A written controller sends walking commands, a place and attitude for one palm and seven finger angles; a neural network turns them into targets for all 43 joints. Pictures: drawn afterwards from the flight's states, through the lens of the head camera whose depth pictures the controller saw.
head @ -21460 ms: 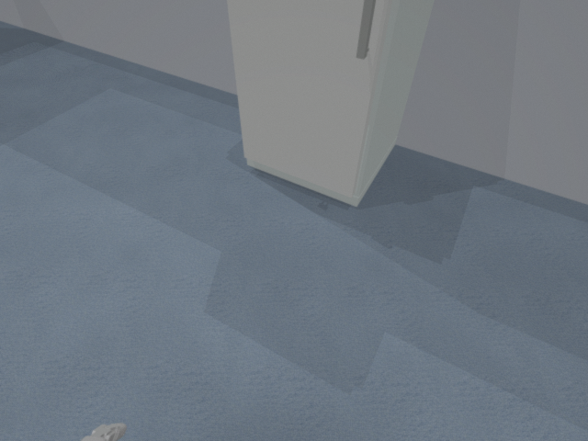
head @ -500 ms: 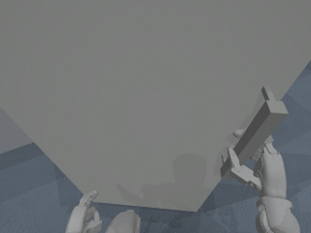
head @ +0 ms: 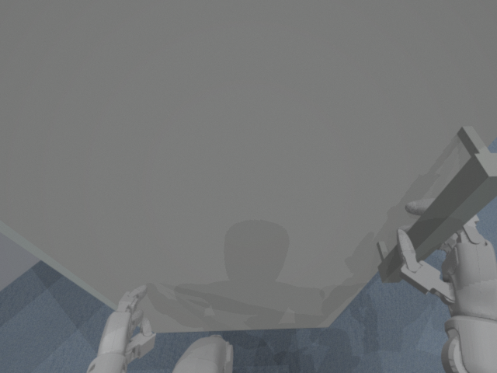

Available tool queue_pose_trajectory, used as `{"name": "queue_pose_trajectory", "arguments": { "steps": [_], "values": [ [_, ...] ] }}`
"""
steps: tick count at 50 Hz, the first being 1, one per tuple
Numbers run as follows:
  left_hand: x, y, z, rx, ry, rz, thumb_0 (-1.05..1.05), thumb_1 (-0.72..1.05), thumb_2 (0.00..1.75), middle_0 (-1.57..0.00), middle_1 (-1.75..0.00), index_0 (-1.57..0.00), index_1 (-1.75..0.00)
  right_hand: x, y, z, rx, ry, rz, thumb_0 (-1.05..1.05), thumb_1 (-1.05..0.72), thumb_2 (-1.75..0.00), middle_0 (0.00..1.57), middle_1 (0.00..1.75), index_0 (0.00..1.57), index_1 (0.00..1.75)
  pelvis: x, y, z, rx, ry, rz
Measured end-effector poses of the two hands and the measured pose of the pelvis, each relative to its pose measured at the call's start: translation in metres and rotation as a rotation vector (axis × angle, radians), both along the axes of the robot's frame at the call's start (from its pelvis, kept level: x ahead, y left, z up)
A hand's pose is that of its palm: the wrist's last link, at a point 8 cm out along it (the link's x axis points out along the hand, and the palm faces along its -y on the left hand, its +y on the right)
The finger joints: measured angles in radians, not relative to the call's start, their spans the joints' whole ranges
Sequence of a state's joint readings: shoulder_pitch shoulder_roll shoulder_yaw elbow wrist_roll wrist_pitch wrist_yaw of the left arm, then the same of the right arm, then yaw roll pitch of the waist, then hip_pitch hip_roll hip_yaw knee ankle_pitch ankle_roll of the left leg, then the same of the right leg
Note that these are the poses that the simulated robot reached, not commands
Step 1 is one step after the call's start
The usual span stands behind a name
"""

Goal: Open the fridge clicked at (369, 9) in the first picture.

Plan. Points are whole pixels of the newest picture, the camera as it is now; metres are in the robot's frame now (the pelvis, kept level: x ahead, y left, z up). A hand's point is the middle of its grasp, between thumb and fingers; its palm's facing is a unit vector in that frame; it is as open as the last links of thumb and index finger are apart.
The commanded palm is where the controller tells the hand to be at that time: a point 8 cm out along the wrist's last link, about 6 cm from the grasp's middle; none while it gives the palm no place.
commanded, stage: walk backward, drawing the door open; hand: right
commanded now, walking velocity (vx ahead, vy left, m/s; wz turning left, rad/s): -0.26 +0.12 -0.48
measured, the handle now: (419, 220) +0.30 -0.19 +0.13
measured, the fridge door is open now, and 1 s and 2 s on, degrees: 48 79 74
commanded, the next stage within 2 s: stop walking and hold the door back in 0.82 s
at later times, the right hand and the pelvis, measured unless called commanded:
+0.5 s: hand out of the picture +0.11 -0.15 +0.11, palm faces +0.57 +0.74 -0.35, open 6.9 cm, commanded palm +0.05 -0.17 +0.12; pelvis -0.06 +0.15 +0.01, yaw -16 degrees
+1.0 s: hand out of the picture -0.02 -0.09 +0.11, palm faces +0.75 +0.55 -0.37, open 6.8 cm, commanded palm -0.04 -0.12 +0.11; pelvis -0.12 +0.25 +0.00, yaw -27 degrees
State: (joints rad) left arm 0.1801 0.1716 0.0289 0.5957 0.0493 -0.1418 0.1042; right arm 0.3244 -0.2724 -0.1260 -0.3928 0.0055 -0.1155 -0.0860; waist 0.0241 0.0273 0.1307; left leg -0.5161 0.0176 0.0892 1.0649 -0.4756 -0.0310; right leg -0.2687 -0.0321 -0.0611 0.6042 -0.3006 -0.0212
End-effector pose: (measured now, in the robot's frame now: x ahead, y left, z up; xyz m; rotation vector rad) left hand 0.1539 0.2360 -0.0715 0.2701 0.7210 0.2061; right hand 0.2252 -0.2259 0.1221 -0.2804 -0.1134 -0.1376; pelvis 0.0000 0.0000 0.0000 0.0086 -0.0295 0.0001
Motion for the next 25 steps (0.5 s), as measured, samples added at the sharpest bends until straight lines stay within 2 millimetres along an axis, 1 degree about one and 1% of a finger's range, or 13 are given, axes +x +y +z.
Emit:
{"name": "queue_pose_trajectory", "arguments": {
  "steps": [4,8,10,13,15,16,18,20,23,25],
  "values": [
    [-0.008,0.002,0.007,-0.058,0.029,-0.086,0.01,0.9,0.89,-0.2,-0.3,-0.2,-0.3,-0.027,0.006,0.004,0.002,0.053,-0.095,-0.02,-0.6,-0.78,0.42,1.36,0.29,1.38,-0.013,0.026,0.015,0.048,-0.002,-0.049],
    [-0.011,0.014,0.002,-0.109,0.028,-0.14,0.01,0.9,0.89,-0.2,-0.3,-0.2,-0.3,-0.055,0.015,0.005,0.013,0.075,-0.206,-0.02,-0.61,-0.79,0.39,1.32,0.29,1.38,-0.022,0.057,0.015,0.06,0.004,-0.077],
    [-0.011,0.026,-0.005,-0.131,0.022,-0.164,0.01,0.9,0.89,-0.21,-0.3,-0.2,-0.3,-0.069,0.02,0.005,0.002,0.073,-0.273,-0.03,-0.59,-0.79,0.4,1.31,0.3,1.37,-0.026,0.075,0.011,0.056,0.01,-0.095],
    [-0.006,0.049,-0.024,-0.148,0.013,-0.209,0.01,0.9,0.89,-0.21,-0.3,-0.21,-0.3,-0.091,0.025,0.005,-0.077,0.051,-0.376,-0.07,-0.54,-0.78,0.41,1.33,0.28,1.37,-0.031,0.105,-0.007,0.014,0.024,-0.116],
    [-0.005,0.067,-0.034,-0.129,0.042,-0.224,0.01,0.9,0.89,-0.21,-0.3,-0.21,-0.3,-0.105,0.029,0.006,-0.102,0.06,-0.425,-0.09,-0.52,-0.78,0.42,1.34,0.29,1.38,-0.039,0.115,-0.008,0.02,0.018,-0.141],
    [-0.006,0.076,-0.035,-0.119,0.059,-0.219,0.01,0.9,0.89,-0.21,-0.3,-0.21,-0.3,-0.112,0.031,0.006,-0.1,0.067,-0.442,-0.1,-0.52,-0.78,0.42,1.34,0.29,1.38,-0.042,0.119,-0.007,0.01,0.018,-0.149],
    [-0.008,0.093,-0.032,-0.093,0.083,-0.203,0.01,0.9,0.89,-0.21,-0.3,-0.2,-0.3,-0.125,0.035,0.007,-0.092,0.079,-0.468,-0.09,-0.53,-0.77,0.41,1.33,0.29,1.38,-0.045,0.125,-0.002,-0.004,0.013,-0.172],
    [-0.009,0.105,-0.025,-0.061,0.092,-0.197,0.01,0.9,0.89,-0.2,-0.3,-0.2,-0.3,-0.138,0.039,0.007,-0.087,0.083,-0.488,-0.09,-0.53,-0.77,0.4,1.33,0.3,1.38,-0.047,0.132,0.003,-0.015,0.009,-0.206],
    [-0.007,0.117,-0.011,-0.003,0.082,-0.218,0.01,0.9,0.89,-0.2,-0.3,-0.2,-0.3,-0.156,0.045,0.007,-0.08,0.075,-0.503,-0.09,-0.54,-0.76,0.4,1.34,0.3,1.38,-0.051,0.141,0.006,-0.018,0.016,-0.255],
    [-0.004,0.119,-0.002,0.037,0.067,-0.249,0.01,0.9,0.89,-0.2,-0.3,-0.2,-0.3,-0.167,0.048,0.005,-0.072,0.056,-0.503,-0.08,-0.54,-0.76,0.4,1.35,0.3,1.37,-0.055,0.146,0.005,-0.007,0.028,-0.288]
  ]
}}
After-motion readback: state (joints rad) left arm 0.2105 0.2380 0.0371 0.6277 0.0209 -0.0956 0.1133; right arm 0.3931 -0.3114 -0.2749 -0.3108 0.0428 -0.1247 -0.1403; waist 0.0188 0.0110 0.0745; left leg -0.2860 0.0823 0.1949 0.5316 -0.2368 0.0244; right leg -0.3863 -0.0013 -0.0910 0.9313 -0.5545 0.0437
